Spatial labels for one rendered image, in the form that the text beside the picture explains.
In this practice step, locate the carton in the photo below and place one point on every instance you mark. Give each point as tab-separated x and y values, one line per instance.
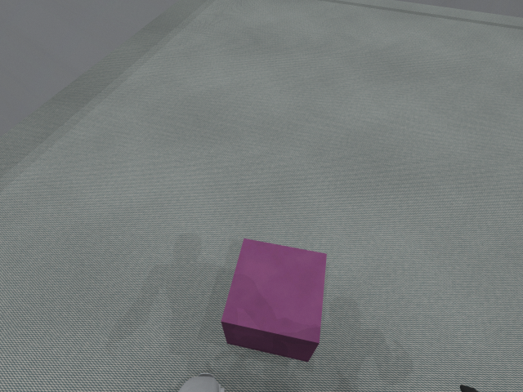
275	300

